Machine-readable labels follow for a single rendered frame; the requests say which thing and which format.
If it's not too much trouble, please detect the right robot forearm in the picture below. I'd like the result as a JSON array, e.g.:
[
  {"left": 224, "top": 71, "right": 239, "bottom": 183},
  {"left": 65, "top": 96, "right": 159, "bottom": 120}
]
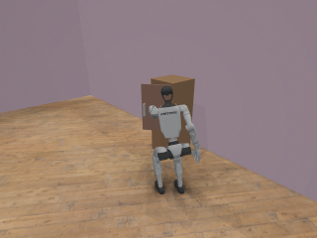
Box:
[{"left": 189, "top": 124, "right": 200, "bottom": 150}]

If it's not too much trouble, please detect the right robot hand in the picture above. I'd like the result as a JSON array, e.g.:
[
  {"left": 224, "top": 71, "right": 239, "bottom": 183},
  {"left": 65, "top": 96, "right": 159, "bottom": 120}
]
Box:
[{"left": 191, "top": 149, "right": 201, "bottom": 164}]

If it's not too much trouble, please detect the handle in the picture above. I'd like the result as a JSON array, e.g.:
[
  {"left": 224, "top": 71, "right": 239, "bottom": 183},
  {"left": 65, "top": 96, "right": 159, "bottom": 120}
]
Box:
[{"left": 143, "top": 102, "right": 146, "bottom": 117}]

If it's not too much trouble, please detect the right robot upper arm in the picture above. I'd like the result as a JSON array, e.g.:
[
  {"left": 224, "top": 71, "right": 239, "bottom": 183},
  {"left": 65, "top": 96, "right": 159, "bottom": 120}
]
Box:
[{"left": 178, "top": 104, "right": 194, "bottom": 132}]

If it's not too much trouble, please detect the cupboard door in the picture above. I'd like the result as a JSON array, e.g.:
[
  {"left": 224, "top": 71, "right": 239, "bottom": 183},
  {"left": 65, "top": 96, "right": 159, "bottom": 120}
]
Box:
[{"left": 141, "top": 83, "right": 171, "bottom": 131}]

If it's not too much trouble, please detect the left robot hand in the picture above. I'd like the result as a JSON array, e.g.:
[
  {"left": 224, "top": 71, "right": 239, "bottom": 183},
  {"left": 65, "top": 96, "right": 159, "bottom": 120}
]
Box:
[{"left": 149, "top": 105, "right": 156, "bottom": 113}]

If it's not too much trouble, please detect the left robot upper arm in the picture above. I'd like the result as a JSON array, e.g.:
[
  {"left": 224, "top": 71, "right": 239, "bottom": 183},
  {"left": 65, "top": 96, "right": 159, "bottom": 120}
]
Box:
[{"left": 151, "top": 107, "right": 159, "bottom": 119}]

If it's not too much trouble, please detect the humanoid robot torso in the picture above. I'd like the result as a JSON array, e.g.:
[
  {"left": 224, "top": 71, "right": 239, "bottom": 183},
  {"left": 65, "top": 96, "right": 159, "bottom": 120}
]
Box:
[{"left": 158, "top": 104, "right": 184, "bottom": 159}]

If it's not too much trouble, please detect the robot right foot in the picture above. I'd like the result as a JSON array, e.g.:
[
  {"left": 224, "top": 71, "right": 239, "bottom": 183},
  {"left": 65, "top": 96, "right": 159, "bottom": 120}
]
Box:
[{"left": 174, "top": 179, "right": 184, "bottom": 194}]

